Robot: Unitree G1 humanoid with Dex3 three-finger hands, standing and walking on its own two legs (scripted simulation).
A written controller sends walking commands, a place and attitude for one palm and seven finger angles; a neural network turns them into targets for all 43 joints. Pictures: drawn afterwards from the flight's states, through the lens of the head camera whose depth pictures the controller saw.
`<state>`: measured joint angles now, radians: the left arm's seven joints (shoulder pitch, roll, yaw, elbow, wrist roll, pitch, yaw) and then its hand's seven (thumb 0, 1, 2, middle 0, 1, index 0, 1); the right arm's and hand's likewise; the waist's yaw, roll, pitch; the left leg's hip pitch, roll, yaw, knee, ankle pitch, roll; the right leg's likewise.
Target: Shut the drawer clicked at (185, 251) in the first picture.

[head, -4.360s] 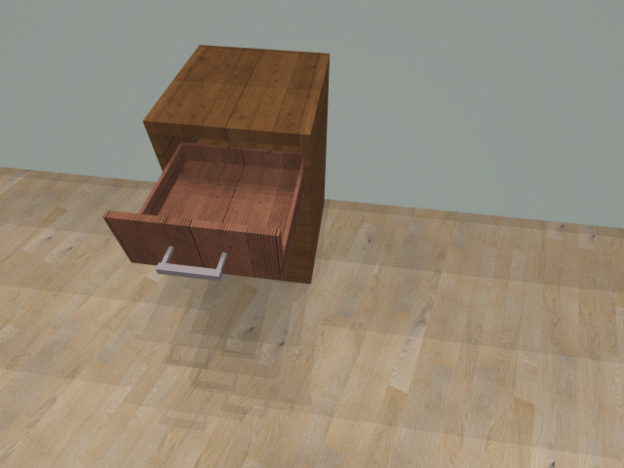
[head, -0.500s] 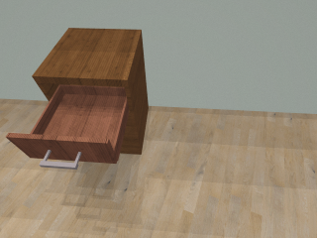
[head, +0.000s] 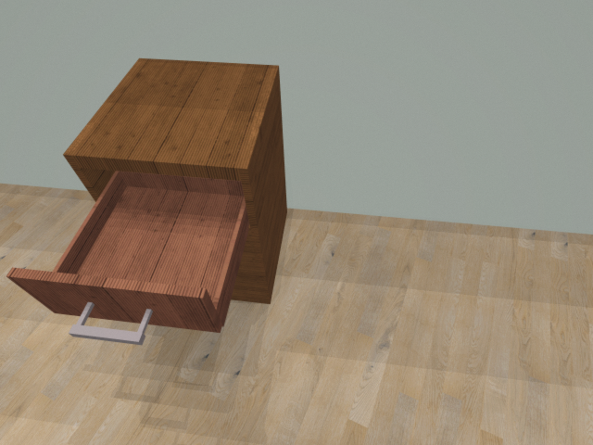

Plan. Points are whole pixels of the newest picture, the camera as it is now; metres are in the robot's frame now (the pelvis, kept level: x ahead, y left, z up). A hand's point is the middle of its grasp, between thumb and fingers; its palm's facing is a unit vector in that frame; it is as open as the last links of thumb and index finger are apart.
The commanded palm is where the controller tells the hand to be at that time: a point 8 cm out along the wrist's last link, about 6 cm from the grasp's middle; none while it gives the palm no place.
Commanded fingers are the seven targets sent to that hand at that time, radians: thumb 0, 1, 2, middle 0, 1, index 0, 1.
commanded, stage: come to a stop and stand still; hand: left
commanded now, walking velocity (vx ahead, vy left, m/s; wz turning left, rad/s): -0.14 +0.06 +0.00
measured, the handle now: (112, 323) +0.35 +0.39 -0.21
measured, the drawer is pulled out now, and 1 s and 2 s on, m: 0.30 0.30 0.30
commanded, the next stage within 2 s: look again from close up in 0.82 s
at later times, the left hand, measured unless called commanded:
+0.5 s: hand out of the picture +0.03 +0.22 -0.17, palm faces +0.00 -0.97 -0.23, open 7.4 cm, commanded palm none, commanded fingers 0.00 0.90 0.90 -0.20 -0.30 -0.20 -0.30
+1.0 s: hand out of the picture -0.07 +0.19 -0.17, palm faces +0.00 -0.99 -0.17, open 7.4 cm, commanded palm none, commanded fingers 0.00 0.90 0.90 -0.20 -0.30 -0.20 -0.30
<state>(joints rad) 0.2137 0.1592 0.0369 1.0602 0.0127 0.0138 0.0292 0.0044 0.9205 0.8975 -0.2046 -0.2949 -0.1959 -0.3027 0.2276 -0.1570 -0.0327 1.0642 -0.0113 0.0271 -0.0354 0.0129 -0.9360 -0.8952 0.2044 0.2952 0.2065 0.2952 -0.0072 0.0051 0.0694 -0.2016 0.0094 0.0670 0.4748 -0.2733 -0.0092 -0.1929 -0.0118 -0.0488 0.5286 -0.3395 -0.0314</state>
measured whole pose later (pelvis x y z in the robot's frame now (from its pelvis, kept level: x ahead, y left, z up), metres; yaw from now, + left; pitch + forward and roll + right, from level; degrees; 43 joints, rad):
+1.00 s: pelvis -0.04 +0.03 +0.00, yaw -1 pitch +0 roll +0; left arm 0.36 0.14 -0.02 1.10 0.02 0.00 0.02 0.00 0.91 0.90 -0.20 -0.29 -0.19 -0.30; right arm 0.32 -0.18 0.01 1.08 -0.02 0.00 -0.01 0.00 -0.91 -0.90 0.20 0.29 0.20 0.29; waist 0.00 0.00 0.01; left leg -0.27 -0.02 0.06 0.48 -0.22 0.04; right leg -0.25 -0.02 -0.01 0.51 -0.27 0.00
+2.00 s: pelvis +0.02 +0.04 -0.01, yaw -3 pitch +1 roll +1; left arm 0.27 0.17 0.04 1.06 0.02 0.02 0.04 0.00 0.91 0.90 -0.21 -0.29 -0.20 -0.30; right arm 0.26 -0.18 -0.01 1.01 -0.02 0.02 -0.03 0.00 -0.91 -0.90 0.20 0.29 0.20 0.29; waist 0.03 -0.01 0.04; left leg -0.22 -0.03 0.11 0.55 -0.34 0.05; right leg -0.22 -0.04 0.03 0.60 -0.40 0.01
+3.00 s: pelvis +0.00 +0.16 +0.00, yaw -3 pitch +0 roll +3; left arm 0.37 0.21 0.06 1.03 0.04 0.02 0.02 0.00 0.91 0.90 -0.21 -0.30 -0.20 -0.30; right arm 0.23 -0.23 -0.05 0.95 -0.01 0.04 0.02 0.00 -0.91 -0.90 0.20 0.29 0.20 0.29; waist 0.06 -0.07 0.02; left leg -0.31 0.03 0.09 0.58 -0.28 -0.05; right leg -0.23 -0.18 -0.08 0.58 -0.33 0.07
